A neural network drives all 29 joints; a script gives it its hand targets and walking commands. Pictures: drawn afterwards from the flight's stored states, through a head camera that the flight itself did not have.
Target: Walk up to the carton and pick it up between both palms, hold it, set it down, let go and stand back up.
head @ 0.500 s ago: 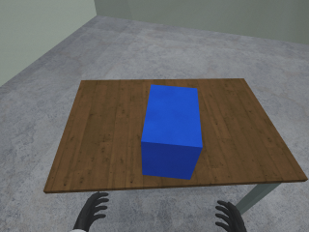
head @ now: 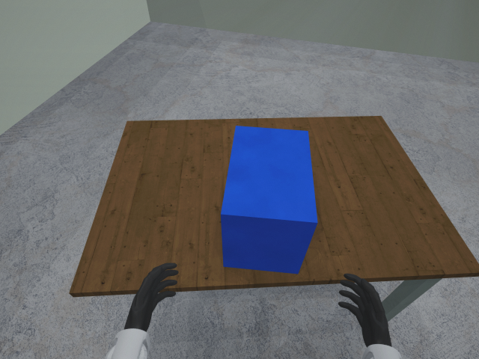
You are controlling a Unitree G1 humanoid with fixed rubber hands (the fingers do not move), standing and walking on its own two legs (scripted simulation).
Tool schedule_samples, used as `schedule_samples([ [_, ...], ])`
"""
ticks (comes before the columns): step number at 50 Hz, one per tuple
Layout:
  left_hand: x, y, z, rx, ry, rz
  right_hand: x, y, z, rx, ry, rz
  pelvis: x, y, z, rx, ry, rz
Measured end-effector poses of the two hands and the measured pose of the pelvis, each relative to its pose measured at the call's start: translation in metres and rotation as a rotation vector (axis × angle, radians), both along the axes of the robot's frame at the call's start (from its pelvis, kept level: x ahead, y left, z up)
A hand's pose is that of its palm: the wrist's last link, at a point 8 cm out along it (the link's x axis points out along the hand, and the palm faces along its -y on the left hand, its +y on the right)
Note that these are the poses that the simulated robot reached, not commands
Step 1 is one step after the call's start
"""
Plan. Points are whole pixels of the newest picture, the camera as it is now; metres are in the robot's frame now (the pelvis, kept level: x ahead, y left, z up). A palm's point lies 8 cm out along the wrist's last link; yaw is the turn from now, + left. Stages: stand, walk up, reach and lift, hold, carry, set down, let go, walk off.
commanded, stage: reach and lift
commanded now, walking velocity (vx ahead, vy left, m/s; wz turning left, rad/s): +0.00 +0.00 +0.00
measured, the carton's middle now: (266, 198) +0.49 -0.06 -0.06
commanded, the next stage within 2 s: none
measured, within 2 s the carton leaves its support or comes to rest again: neither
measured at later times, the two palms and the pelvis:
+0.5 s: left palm (156, 264) +0.30 +0.15 -0.01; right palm (374, 282) +0.27 -0.23 -0.02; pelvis +0.00 -0.01 +0.00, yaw +0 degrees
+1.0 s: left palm (175, 210) +0.38 +0.12 +0.04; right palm (370, 229) +0.35 -0.23 +0.03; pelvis -0.01 +0.00 +0.00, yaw -1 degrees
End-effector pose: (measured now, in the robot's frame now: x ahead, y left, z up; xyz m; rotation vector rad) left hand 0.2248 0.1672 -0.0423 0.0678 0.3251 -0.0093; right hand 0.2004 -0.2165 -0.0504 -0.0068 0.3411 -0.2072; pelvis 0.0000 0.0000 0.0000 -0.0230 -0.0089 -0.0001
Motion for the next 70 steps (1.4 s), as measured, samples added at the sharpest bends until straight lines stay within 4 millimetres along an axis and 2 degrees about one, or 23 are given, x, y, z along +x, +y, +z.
schedule_samples([
  [8, 0.022, -0.004, 0.006, 0.001, -0.027, 0.004, 0.020, -0.004, 0.004, 0.008, -0.023, -0.011, -0.003, -0.004, -0.002, 0.006, 0.026, 0.005],
  [19, 0.059, -0.010, 0.020, -0.003, -0.046, 0.001, 0.053, -0.015, 0.021, 0.005, -0.038, -0.031, -0.003, -0.009, -0.001, 0.012, 0.066, 0.005],
  [30, 0.093, -0.020, 0.036, -0.003, -0.058, -0.015, 0.085, -0.012, 0.037, 0.013, -0.050, -0.035, -0.003, -0.008, 0.000, 0.013, 0.106, 0.000],
  [45, 0.143, -0.037, 0.068, -0.004, -0.073, -0.019, 0.133, -0.011, 0.068, 0.012, -0.070, -0.037, -0.005, -0.004, 0.001, 0.012, 0.164, -0.013],
  [56, 0.175, -0.053, 0.088, -0.004, -0.064, -0.020, 0.160, -0.017, 0.084, 0.014, -0.060, -0.047, -0.008, -0.007, -0.001, 0.017, 0.223, -0.020],
  [70, 0.213, -0.061, 0.113, 0.002, -0.060, -0.005, 0.196, -0.028, 0.109, 0.017, -0.069, -0.051, -0.010, -0.013, -0.005, 0.029, 0.312, -0.016],
])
